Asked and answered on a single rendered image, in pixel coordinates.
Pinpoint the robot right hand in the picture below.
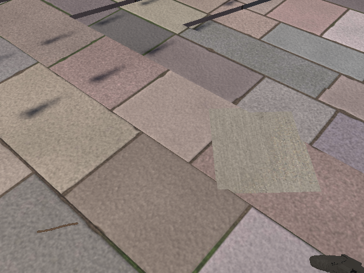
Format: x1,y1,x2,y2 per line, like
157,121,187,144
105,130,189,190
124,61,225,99
309,254,364,273

